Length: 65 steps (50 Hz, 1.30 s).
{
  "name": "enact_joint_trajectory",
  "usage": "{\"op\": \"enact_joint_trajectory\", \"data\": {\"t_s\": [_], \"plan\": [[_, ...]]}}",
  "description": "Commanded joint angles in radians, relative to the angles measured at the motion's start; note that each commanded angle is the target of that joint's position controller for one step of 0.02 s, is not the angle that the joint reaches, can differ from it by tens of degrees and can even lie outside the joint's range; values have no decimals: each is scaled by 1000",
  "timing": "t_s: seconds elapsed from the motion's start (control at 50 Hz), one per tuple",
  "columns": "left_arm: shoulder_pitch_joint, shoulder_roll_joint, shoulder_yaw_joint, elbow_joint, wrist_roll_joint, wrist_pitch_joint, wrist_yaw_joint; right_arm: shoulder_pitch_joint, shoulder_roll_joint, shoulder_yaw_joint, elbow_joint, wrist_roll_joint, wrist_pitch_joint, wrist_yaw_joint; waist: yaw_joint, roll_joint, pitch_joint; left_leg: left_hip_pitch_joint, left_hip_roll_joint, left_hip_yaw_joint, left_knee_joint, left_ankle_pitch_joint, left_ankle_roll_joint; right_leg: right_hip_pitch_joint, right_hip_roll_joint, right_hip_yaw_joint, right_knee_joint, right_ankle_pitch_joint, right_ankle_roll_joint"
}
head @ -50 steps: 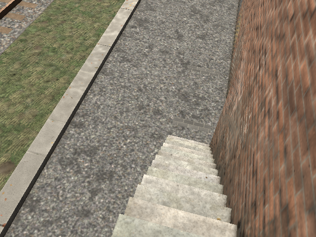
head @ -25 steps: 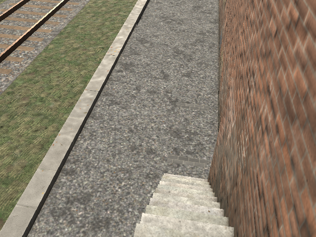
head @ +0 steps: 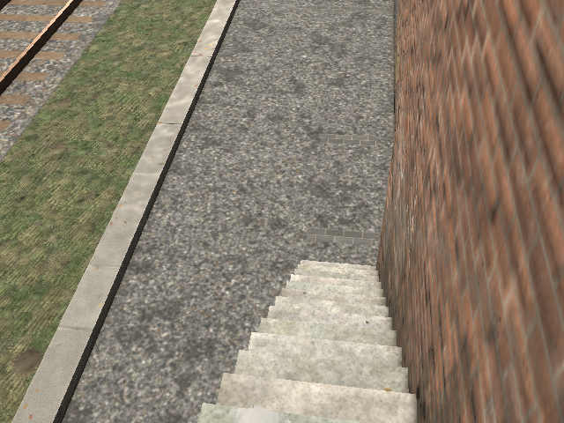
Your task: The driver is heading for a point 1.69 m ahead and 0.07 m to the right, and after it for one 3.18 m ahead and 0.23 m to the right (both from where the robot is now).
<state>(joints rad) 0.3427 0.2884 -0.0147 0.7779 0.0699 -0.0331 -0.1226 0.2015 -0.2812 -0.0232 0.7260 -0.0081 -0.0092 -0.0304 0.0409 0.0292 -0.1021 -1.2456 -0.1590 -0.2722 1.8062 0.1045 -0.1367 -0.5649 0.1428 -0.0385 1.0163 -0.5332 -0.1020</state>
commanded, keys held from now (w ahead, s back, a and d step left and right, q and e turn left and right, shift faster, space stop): no key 0.18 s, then w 0.82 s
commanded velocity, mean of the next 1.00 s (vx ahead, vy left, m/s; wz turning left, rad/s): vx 0.29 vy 0.00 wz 0.00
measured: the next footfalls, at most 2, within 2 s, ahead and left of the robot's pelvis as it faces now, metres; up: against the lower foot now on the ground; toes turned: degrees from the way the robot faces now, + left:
left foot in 0.96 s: +0.26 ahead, +0.34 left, -0.22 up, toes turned +6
right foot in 1.72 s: +0.48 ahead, +0.16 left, -0.43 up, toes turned +6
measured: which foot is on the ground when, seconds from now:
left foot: up 0.00-0.94, down 0.96-1.00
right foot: down 0.00-0.96, up 0.98-1.00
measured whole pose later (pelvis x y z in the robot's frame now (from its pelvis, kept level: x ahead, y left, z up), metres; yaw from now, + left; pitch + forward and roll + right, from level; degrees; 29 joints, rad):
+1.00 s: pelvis +0.12 +0.19 -0.12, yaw +6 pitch -1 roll -4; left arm 0.61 0.17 0.05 1.06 0.00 -0.04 0.06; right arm 0.10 -0.19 0.00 0.90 0.04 -0.01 0.04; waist 0.18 0.03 0.02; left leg -0.39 0.07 0.03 0.46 0.25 0.01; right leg -0.49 -0.04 0.09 1.72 -0.89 -0.04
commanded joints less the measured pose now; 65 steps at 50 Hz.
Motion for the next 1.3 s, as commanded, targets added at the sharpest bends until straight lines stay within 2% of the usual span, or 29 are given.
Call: {"op": "enact_joint_trajectory", "data": {"t_s": [0.02,0.12,0.2,0.24,0.28,0.32,0.42,0.44,0.52,0.62,0.72,0.78,0.8,0.82,0.86,0.88,0.9,0.92,0.96,0.98,1.0,1.02,1.04,1.06,1.08,1.12,1.14,1.18,1.3], "plan": [[-103,33,3,-37,-26,-111,16,134,-103,-22,-49,-9,24,28,-131,-41,-5,34,127,70,178,-62,-15,98,-157,259,-366,360,196],[76,56,-30,-42,-64,-131,38,-64,-82,1,-145,25,9,26,-17,-171,56,13,148,103,-150,-215,-120,424,-172,306,-442,396,267],[-17,131,-8,-85,-69,-108,5,-29,-67,-9,-109,-8,-9,69,-48,-168,81,214,162,117,-447,-171,-113,408,-237,417,-547,181,252],[29,180,11,-58,-10,-97,18,13,-76,-16,-90,-12,-27,59,-30,-158,104,109,167,15,-378,-147,-103,512,-319,542,-576,111,187],[130,142,22,-26,-10,-84,17,-88,-61,-12,-113,-5,-42,26,54,-121,175,-65,145,-58,-553,-214,-77,641,-367,660,-653,-60,120],[226,191,50,63,45,-80,34,-12,-63,-16,-82,-37,-31,16,24,-174,162,-181,145,-93,-340,-169,-44,644,-440,734,-685,-38,7],[95,-45,14,135,16,-113,12,168,-25,11,26,-55,-11,21,-117,-80,92,-45,194,75,-44,-57,22,230,-287,435,-563,141,-47],[39,-25,23,104,6,-126,17,212,-21,18,47,-81,-18,39,-138,-91,88,47,208,153,-20,-53,44,114,-242,349,-572,133,-54],[217,16,28,203,19,-141,63,132,-26,36,64,-62,-12,64,-40,-120,150,2,283,173,-89,-22,40,130,-293,389,-600,181,-155],[198,-3,21,226,27,-127,71,64,-17,54,121,-88,-28,57,-11,-91,96,140,332,212,-397,-18,67,153,-323,362,-520,189,-207],[458,-154,-12,355,26,-120,130,-116,49,78,114,-70,-58,43,128,-117,113,-185,384,134,-713,42,69,495,-410,552,-268,64,-241],[518,-193,-29,362,20,-105,138,-190,58,79,112,-126,-52,70,152,-117,164,9,352,239,-848,270,102,214,-358,496,-170,-71,-251],[387,-213,-31,309,15,-104,132,-164,45,81,132,-118,-56,70,103,-83,175,300,344,235,-1013,450,130,-34,-300,393,-145,-90,-196],[316,-128,-9,252,10,-101,134,-148,34,77,120,-102,-47,72,92,-45,156,667,289,345,-1152,509,134,-300,-244,240,-160,-205,-127],[266,-60,4,247,42,-84,126,-120,74,75,105,-79,-20,89,68,-163,208,925,251,368,-1115,399,95,-422,-259,218,-164,-477,-81],[263,64,73,220,-132,-48,184,-200,78,54,108,62,-13,70,89,10,110,934,191,337,-1180,302,91,-125,-287,254,-96,-187,-83],[296,71,66,227,-116,-19,195,-189,41,43,104,106,2,60,121,-42,223,937,235,291,-1349,229,90,-73,-274,259,-31,-97,-93],[279,74,86,231,-68,-11,203,2,11,21,141,110,15,62,34,-120,255,1011,309,248,-1556,330,116,0,-268,222,98,-21,-69],[263,14,100,269,-51,-15,208,401,-95,-32,260,65,17,55,-114,-162,156,1401,373,153,-1561,243,156,-172,-184,175,552,35,-53],[403,-133,79,240,-91,-16,174,390,-165,-39,279,32,18,63,-16,66,12,1765,400,187,-1231,650,104,-513,-60,0,942,-454,24],[341,-110,55,142,-105,-12,168,385,-284,-101,276,53,23,67,-52,342,-160,1766,518,-11,-1261,-163,131,-675,-125,-11,1059,-355,15],[219,-25,70,140,-71,-11,168,282,-150,-74,204,48,27,71,-101,245,-63,1559,452,-15,-1369,-558,132,-684,-115,28,1119,-142,1],[87,32,97,177,-73,-13,165,294,-37,-26,192,8,22,79,-152,55,30,1354,366,138,-1233,-179,133,-583,-75,64,1143,-146,-10],[36,2,88,140,-89,-14,160,276,-15,-7,182,-6,15,68,-129,35,59,1233,377,115,-1228,-4,148,-573,-75,13,1147,-159,-10],[114,-48,69,69,-85,-7,147,285,-137,-39,200,-26,5,45,-45,204,-28,1210,565,-99,-1335,-366,334,-596,-121,37,1158,-145,8],[2,-20,63,28,-22,16,171,204,-63,-16,211,-13,-12,47,-29,171,128,984,530,-196,-1431,-901,348,-723,-112,141,991,194,81],[-39,-31,59,24,-30,32,166,163,-11,14,171,-5,-19,42,0,61,201,892,492,-159,-1469,-909,301,-741,-90,159,915,305,111],[-89,-97,23,-32,-48,56,142,46,-2,42,145,5,-33,13,73,93,254,731,472,-156,-1492,-884,283,-657,-106,183,717,465,162],[-227,-14,46,10,-41,76,131,125,-58,26,165,40,-60,25,27,69,288,836,348,-68,-1390,-736,245,-591,-81,212,309,870,167]]}}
